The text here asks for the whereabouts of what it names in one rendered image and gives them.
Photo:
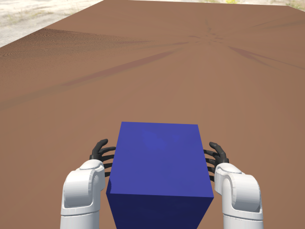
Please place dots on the robot right hand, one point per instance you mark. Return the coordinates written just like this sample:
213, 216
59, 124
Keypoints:
220, 157

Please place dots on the carton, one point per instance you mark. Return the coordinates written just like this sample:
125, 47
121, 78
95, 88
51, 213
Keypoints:
159, 177

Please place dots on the robot left hand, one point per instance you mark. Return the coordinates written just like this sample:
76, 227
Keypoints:
97, 153

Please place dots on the left robot forearm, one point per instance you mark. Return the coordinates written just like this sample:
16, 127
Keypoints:
81, 196

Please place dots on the right robot forearm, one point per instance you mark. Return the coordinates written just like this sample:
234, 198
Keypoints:
241, 198

